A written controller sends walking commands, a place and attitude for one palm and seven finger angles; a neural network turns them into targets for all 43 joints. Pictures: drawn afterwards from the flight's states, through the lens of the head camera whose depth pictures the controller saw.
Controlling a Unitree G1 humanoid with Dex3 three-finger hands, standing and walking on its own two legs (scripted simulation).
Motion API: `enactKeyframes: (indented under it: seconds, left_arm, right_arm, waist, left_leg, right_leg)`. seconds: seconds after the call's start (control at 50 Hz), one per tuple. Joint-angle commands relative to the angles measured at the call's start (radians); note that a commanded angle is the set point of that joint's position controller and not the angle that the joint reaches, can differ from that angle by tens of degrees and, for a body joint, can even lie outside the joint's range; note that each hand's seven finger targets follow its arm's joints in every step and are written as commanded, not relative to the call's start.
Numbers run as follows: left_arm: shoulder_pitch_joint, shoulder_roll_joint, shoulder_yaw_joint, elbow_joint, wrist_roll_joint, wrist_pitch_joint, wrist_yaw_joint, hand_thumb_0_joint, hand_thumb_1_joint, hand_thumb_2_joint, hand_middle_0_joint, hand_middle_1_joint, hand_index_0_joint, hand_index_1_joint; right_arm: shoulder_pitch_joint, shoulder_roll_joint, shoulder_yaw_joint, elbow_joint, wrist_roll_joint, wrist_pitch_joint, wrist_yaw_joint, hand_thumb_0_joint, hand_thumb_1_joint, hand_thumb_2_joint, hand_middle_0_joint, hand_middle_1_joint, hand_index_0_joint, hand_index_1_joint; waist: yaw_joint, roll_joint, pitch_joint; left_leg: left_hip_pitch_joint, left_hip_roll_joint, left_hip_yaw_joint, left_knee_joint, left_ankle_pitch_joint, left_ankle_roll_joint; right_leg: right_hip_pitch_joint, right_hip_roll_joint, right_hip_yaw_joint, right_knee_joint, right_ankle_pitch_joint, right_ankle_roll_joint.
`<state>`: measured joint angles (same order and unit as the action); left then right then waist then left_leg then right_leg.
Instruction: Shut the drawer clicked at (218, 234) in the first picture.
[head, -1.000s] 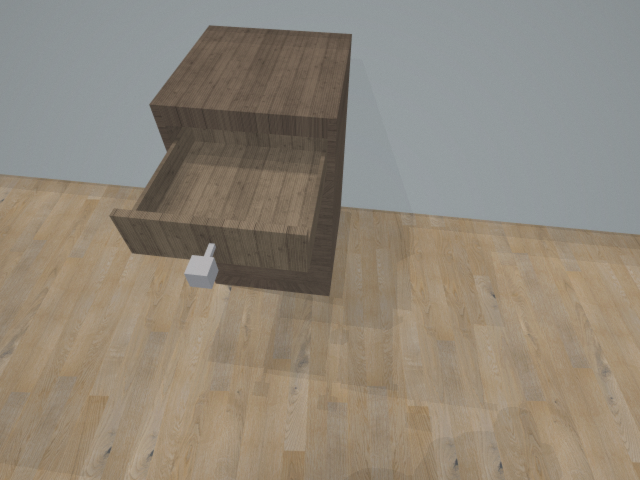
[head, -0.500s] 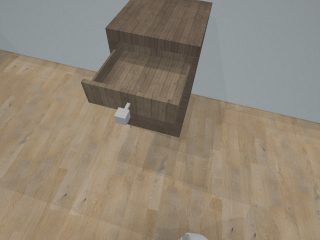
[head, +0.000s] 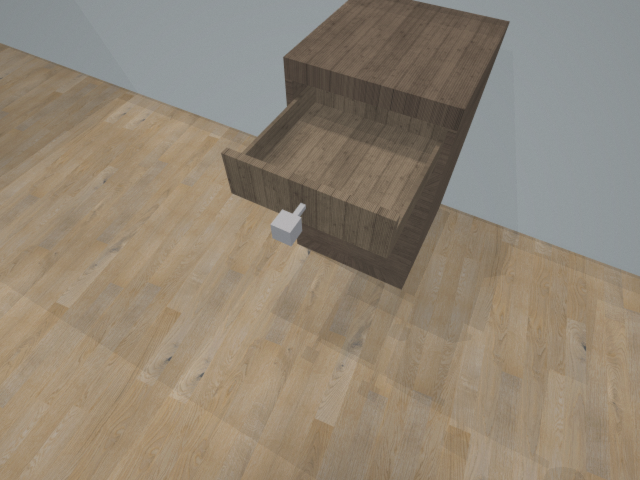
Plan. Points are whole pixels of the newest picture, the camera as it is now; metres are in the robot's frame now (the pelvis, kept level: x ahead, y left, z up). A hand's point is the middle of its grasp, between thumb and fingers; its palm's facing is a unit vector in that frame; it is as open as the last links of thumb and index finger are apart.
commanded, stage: stand and wait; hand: left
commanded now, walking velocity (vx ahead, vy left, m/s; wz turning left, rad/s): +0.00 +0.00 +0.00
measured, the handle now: (292, 220) +0.58 +0.11 -0.13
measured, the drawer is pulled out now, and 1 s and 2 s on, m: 0.30 0.30 0.30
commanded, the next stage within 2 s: look at it before walking up in 0.14 s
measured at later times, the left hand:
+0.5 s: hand out of the picture +0.09 +0.23 -0.15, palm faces -0.02 -0.96 -0.29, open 7.4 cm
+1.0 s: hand out of the picture +0.07 +0.21 -0.16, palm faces -0.04 -0.97 -0.25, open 7.4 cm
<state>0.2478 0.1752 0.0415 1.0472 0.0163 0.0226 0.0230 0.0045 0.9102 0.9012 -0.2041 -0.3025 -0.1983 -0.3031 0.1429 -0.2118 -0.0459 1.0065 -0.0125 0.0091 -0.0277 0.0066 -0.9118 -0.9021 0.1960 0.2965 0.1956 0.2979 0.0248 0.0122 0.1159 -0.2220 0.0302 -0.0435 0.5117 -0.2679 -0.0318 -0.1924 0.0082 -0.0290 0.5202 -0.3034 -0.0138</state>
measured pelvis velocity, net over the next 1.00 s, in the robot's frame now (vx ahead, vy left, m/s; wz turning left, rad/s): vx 0.02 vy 0.01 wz -0.08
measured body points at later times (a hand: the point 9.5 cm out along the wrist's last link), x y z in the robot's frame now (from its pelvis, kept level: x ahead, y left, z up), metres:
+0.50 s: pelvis +0.01 +0.01 +0.01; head +0.04 +0.00 +0.46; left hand +0.09 +0.28 -0.13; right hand +0.04 -0.26 -0.14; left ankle +0.00 +0.15 -0.73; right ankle -0.02 -0.11 -0.73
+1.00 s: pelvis +0.02 +0.01 +0.01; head +0.06 +0.00 +0.46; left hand +0.07 +0.26 -0.15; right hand +0.05 -0.25 -0.15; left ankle +0.00 +0.15 -0.73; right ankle -0.02 -0.11 -0.73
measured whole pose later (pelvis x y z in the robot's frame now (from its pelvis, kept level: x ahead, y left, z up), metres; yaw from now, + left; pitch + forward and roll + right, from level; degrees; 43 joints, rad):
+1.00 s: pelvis +0.02 +0.01 +0.01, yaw -5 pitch +0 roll +0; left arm 0.19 0.22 0.04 1.09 0.01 0.02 0.01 0.00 0.91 0.90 -0.20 -0.30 -0.20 -0.30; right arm 0.18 -0.20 -0.03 1.08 -0.01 0.01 -0.04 0.01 -0.91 -0.90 0.20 0.30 0.20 0.30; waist 0.01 0.00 0.08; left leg -0.14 0.05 0.04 0.41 -0.26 -0.03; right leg -0.15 0.02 0.05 0.42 -0.27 -0.01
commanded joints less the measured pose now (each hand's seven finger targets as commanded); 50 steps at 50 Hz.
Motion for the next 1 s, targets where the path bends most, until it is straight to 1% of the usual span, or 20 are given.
enactKeyframes:
  seconds: [0.0, 0.08, 0.2, 0.28, 0.3, 0.34, 0.4, 0.46, 0.58, 0.66, 0.68, 0.74, 0.78, 0.82, 0.84, 0.86, 0.88, 0.92, 0.96, 0.98]
  left_arm:
    - [-0.005, 0.162, 0.026, -0.029, -0.003, -0.028, 0.005, 0.000, 0.900, 0.900, -0.200, -0.300, -0.200, -0.300]
    - [-0.010, 0.185, 0.024, 0.003, -0.003, -0.044, 0.002, 0.000, 0.900, 0.900, -0.200, -0.300, -0.200, -0.300]
    - [-0.026, 0.194, 0.022, 0.022, -0.004, -0.046, 0.003, 0.000, 0.900, 0.900, -0.200, -0.300, -0.200, -0.300]
    - [-0.042, 0.218, 0.028, 0.019, -0.004, -0.049, 0.002, 0.000, 0.900, 0.900, -0.200, -0.300, -0.200, -0.300]
    - [-0.054, 0.215, 0.026, 0.019, -0.005, -0.048, 0.002, 0.000, 0.900, 0.900, -0.200, -0.300, -0.200, -0.300]
    - [-0.069, 0.225, 0.026, 0.015, -0.006, -0.046, 0.001, 0.000, 0.900, 0.900, -0.200, -0.300, -0.200, -0.300]
    - [-0.082, 0.232, 0.024, 0.014, -0.006, -0.047, 0.001, 0.000, 0.900, 0.900, -0.200, -0.300, -0.200, -0.300]
    - [-0.101, 0.245, 0.023, 0.010, -0.007, -0.047, 0.000, 0.000, 0.900, 0.900, -0.200, -0.300, -0.200, -0.300]
    - [-0.105, 0.248, 0.018, 0.004, -0.007, -0.045, -0.001, 0.000, 0.900, 0.900, -0.200, -0.300, -0.200, -0.300]
    - [-0.108, 0.243, 0.015, 0.006, -0.009, -0.044, 0.000, 0.000, 0.900, 0.900, -0.200, -0.300, -0.200, -0.300]
    - [-0.103, 0.250, 0.018, 0.003, -0.007, -0.047, 0.001, 0.000, 0.900, 0.900, -0.200, -0.300, -0.200, -0.300]
    - [-0.100, 0.238, 0.014, 0.009, -0.009, -0.045, 0.002, 0.000, 0.900, 0.900, -0.200, -0.300, -0.200, -0.300]
    - [-0.090, 0.249, 0.017, 0.007, -0.007, -0.050, 0.003, 0.000, 0.900, 0.900, -0.200, -0.300, -0.200, -0.300]
    - [-0.089, 0.239, 0.015, 0.011, -0.009, -0.048, 0.004, 0.000, 0.900, 0.900, -0.200, -0.300, -0.200, -0.300]
    - [-0.083, 0.227, 0.016, 0.011, -0.009, -0.044, 0.004, 0.000, 0.900, 0.900, -0.200, -0.300, -0.200, -0.300]
    - [-0.064, 0.189, 0.012, 0.014, -0.010, -0.035, 0.007, 0.000, 0.900, 0.900, -0.200, -0.300, -0.200, -0.300]
    - [-0.045, 0.184, 0.018, 0.012, -0.008, -0.029, 0.007, 0.000, 0.900, 0.900, -0.200, -0.300, -0.200, -0.300]
    - [-0.050, 0.194, 0.032, -0.004, -0.007, -0.014, 0.004, 0.000, 0.900, 0.900, -0.200, -0.300, -0.200, -0.300]
    - [-0.049, 0.194, 0.046, -0.029, -0.002, -0.002, -0.003, 0.000, 0.900, 0.900, -0.200, -0.300, -0.200, -0.300]
    - [-0.044, 0.193, 0.050, -0.042, 0.000, 0.001, -0.006, 0.000, 0.900, 0.900, -0.200, -0.300, -0.200, -0.300]
  right_arm:
    - [0.041, -0.112, -0.012, 0.000, 0.003, -0.016, -0.010, 0.000, -0.900, -0.900, 0.200, 0.300, 0.200, 0.300]
    - [0.036, -0.136, -0.019, 0.014, 0.008, -0.023, -0.014, 0.000, -0.900, -0.900, 0.200, 0.300, 0.200, 0.300]
    - [0.032, -0.139, -0.015, 0.035, 0.004, -0.024, -0.014, 0.000, -0.900, -0.900, 0.200, 0.300, 0.200, 0.300]
    - [0.031, -0.150, -0.014, 0.041, 0.005, -0.027, -0.013, 0.000, -0.900, -0.900, 0.200, 0.300, 0.200, 0.300]
    - [0.042, -0.148, -0.011, 0.046, 0.002, -0.026, -0.013, 0.000, -0.900, -0.900, 0.200, 0.300, 0.200, 0.300]
    - [0.043, -0.153, -0.008, 0.054, 0.001, -0.026, -0.010, 0.000, -0.900, -0.900, 0.200, 0.300, 0.200, 0.300]
    - [0.049, -0.163, -0.004, 0.056, -0.001, -0.029, -0.011, 0.000, -0.900, -0.900, 0.200, 0.300, 0.200, 0.300]
    - [0.053, -0.174, -0.002, 0.062, -0.001, -0.030, -0.008, 0.000, -0.900, -0.900, 0.200, 0.300, 0.200, 0.300]
    - [0.059, -0.182, 0.005, 0.063, 0.001, -0.030, -0.007, 0.000, -0.900, -0.900, 0.200, 0.300, 0.200, 0.300]
    - [0.072, -0.179, 0.008, 0.072, -0.001, -0.030, -0.008, 0.000, -0.900, -0.900, 0.200, 0.300, 0.200, 0.300]
    - [0.071, -0.182, 0.005, 0.068, 0.001, -0.031, -0.009, 0.000, -0.900, -0.900, 0.200, 0.300, 0.200, 0.300]
    - [0.079, -0.174, 0.007, 0.075, -0.001, -0.030, -0.009, 0.000, -0.900, -0.900, 0.200, 0.300, 0.200, 0.300]
    - [0.072, -0.181, 0.002, 0.069, 0.002, -0.031, -0.012, 0.000, -0.900, -0.900, 0.200, 0.300, 0.200, 0.300]
    - [0.078, -0.174, 0.002, 0.073, 0.001, -0.030, -0.012, 0.000, -0.900, -0.900, 0.200, 0.300, 0.200, 0.300]
    - [0.080, -0.160, 0.002, 0.075, 0.000, -0.028, -0.013, 0.000, -0.900, -0.900, 0.200, 0.300, 0.200, 0.300]
    - [0.102, -0.121, 0.007, 0.076, -0.001, -0.023, -0.016, 0.000, -0.900, -0.900, 0.200, 0.300, 0.200, 0.300]
    - [0.110, -0.112, 0.003, 0.072, 0.001, -0.018, -0.020, 0.000, -0.900, -0.900, 0.200, 0.300, 0.200, 0.300]
    - [0.129, -0.123, -0.010, 0.060, 0.000, -0.006, -0.026, 0.000, -0.900, -0.900, 0.200, 0.300, 0.200, 0.300]
    - [0.120, -0.141, -0.025, 0.032, 0.000, 0.001, -0.031, 0.000, -0.900, -0.900, 0.200, 0.300, 0.200, 0.300]
    - [0.108, -0.153, -0.032, 0.015, 0.001, 0.003, -0.033, 0.000, -0.900, -0.900, 0.200, 0.300, 0.200, 0.300]
  waist:
    - [-0.032, 0.091, -0.098]
    - [-0.036, -0.014, -0.123]
    - [-0.034, -0.002, -0.091]
    - [-0.027, -0.004, -0.102]
    - [-0.032, -0.008, -0.100]
    - [-0.028, 0.002, -0.091]
    - [-0.027, 0.008, -0.114]
    - [-0.026, 0.001, -0.113]
    - [-0.022, -0.008, -0.106]
    - [-0.027, 0.001, -0.110]
    - [-0.025, -0.019, -0.112]
    - [-0.030, -0.002, -0.116]
    - [-0.028, -0.023, -0.116]
    - [-0.033, -0.015, -0.124]
    - [-0.035, -0.015, -0.116]
    - [-0.037, -0.012, -0.115]
    - [-0.035, -0.014, -0.114]
    - [-0.044, 0.016, -0.112]
    - [-0.045, 0.014, -0.108]
    - [-0.041, 0.032, -0.104]
  left_leg:
    - [0.098, 0.083, -0.053, -0.118, 0.218, 0.050]
    - [0.152, 0.074, -0.031, -0.113, 0.260, 0.046]
    - [0.134, 0.074, -0.023, -0.142, 0.241, 0.044]
    - [0.140, 0.074, -0.022, -0.156, 0.272, 0.043]
    - [0.131, 0.077, -0.021, -0.163, 0.268, 0.042]
    - [0.113, 0.073, -0.024, -0.179, 0.263, 0.039]
    - [0.130, 0.077, -0.024, -0.183, 0.294, 0.040]
    - [0.120, 0.077, -0.022, -0.198, 0.303, 0.036]
    - [0.129, 0.078, -0.019, -0.210, 0.302, 0.034]
    - [0.124, 0.078, -0.015, -0.212, 0.315, 0.032]
    - [0.140, 0.080, -0.015, -0.207, 0.329, 0.033]
    - [0.135, 0.079, -0.010, -0.206, 0.329, 0.032]
    - [0.156, 0.080, -0.011, -0.198, 0.336, 0.033]
    - [0.154, 0.081, -0.008, -0.197, 0.332, 0.034]
    - [0.160, 0.083, 0.003, -0.186, 0.342, 0.031]
    - [0.164, 0.086, 0.021, -0.163, 0.356, 0.024]
    - [0.181, 0.088, 0.035, -0.138, 0.361, 0.023]
    - [0.164, 0.106, 0.054, -0.106, 0.333, 0.025]
    - [0.163, 0.130, 0.056, -0.084, 0.315, 0.036]
    - [0.177, 0.146, 0.049, -0.082, 0.301, 0.044]
  right_leg:
    - [-0.014, -0.092, 0.106, -0.142, 0.184, -0.018]
    - [0.008, -0.099, 0.114, -0.167, 0.276, -0.026]
    - [0.029, -0.104, 0.105, -0.197, 0.273, -0.026]
    - [0.049, -0.106, 0.107, -0.196, 0.309, -0.029]
    - [0.062, -0.108, 0.097, -0.200, 0.304, -0.027]
    - [0.077, -0.107, 0.100, -0.204, 0.292, -0.026]
    - [0.093, -0.111, 0.094, -0.203, 0.313, -0.027]
    - [0.110, -0.113, 0.093, -0.205, 0.323, -0.026]
    - [0.096, -0.110, 0.089, -0.215, 0.299, -0.022]
    - [0.113, -0.111, 0.090, -0.215, 0.318, -0.021]
    - [0.102, -0.109, 0.090, -0.213, 0.335, -0.023]
    - [0.114, -0.111, 0.087, -0.213, 0.343, -0.020]
    - [0.098, -0.108, 0.095, -0.216, 0.364, -0.023]
    - [0.108, -0.110, 0.093, -0.216, 0.364, -0.022]
    - [0.092, -0.108, 0.102, -0.206, 0.392, -0.023]
    - [0.078, -0.107, 0.107, -0.184, 0.424, -0.021]
    - [0.045, -0.100, 0.119, -0.163, 0.443, -0.024]
    - [0.019, -0.088, 0.131, -0.115, 0.433, -0.029]
    - [-0.032, -0.071, 0.137, -0.062, 0.418, -0.031]
    - [-0.081, -0.057, 0.140, -0.033, 0.386, -0.029]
